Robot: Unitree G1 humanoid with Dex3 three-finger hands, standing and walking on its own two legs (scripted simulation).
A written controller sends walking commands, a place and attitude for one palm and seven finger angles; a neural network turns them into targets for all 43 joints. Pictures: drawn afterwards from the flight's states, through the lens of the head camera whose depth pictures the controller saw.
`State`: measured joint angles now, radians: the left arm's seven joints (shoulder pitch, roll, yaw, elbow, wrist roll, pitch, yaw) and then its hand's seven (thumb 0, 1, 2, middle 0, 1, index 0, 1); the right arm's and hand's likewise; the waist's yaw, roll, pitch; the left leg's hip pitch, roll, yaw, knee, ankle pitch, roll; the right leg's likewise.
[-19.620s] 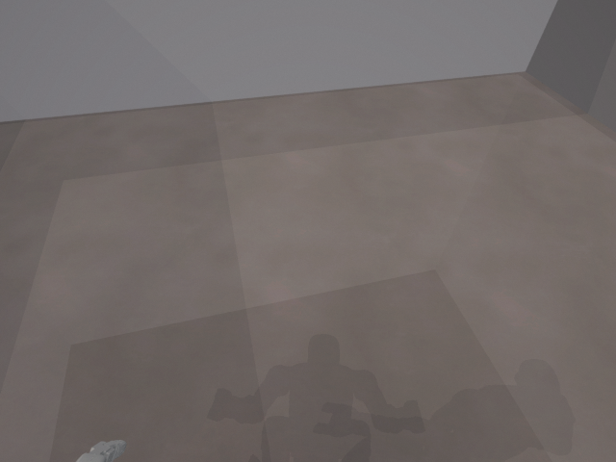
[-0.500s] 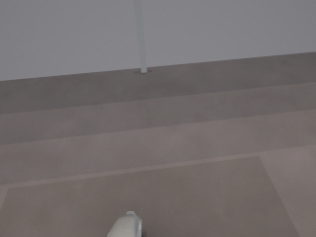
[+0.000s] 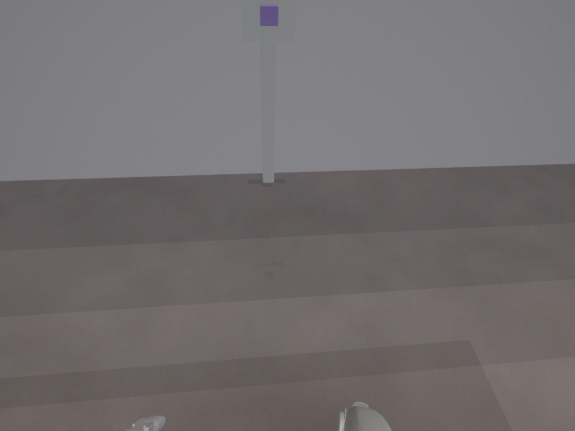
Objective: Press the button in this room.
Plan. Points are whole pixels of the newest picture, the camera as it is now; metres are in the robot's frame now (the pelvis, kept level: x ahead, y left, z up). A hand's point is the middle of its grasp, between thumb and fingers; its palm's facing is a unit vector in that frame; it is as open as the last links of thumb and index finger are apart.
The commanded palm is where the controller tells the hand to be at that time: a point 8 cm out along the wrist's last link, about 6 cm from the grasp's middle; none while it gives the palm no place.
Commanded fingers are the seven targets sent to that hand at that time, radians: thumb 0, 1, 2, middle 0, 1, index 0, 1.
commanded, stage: turn or walk to find it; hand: left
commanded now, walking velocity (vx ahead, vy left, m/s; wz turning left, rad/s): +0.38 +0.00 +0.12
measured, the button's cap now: (269, 14) +1.43 +0.12 +0.07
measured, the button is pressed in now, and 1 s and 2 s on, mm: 0 0 0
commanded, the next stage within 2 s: stand and wait in 0.16 s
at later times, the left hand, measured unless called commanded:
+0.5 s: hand (208, 405) +0.21 +0.14 -0.17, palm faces +0.07 -0.97 -0.24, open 7.2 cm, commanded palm none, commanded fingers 0.00 0.90 0.90 -0.20 -0.30 -0.20 -0.30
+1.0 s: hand (203, 419) +0.19 +0.14 -0.18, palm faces +0.05 -0.99 -0.14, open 7.4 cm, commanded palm none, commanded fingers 0.00 0.90 0.90 -0.20 -0.30 -0.20 -0.30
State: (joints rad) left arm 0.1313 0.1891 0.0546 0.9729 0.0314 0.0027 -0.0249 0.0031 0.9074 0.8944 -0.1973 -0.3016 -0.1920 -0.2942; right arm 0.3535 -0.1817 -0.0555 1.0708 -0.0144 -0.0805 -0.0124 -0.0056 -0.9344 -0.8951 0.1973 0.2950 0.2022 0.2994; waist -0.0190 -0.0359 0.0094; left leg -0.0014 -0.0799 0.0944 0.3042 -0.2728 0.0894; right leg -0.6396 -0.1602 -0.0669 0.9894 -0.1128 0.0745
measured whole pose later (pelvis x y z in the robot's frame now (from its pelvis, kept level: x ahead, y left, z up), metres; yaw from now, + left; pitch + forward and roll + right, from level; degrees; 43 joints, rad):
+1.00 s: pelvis +0.22 -0.01 +0.00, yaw +1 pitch -2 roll +0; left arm 0.32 0.13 -0.01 1.16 0.02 0.00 0.03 0.00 0.90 0.89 -0.20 -0.30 -0.20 -0.29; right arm 0.22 -0.16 -0.02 1.12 -0.01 -0.02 -0.03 0.00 -0.96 -0.89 0.20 0.30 0.20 0.30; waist 0.01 -0.02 0.04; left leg -0.15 0.00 0.11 0.39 -0.21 0.03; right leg -0.13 -0.08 -0.12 0.38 -0.22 0.04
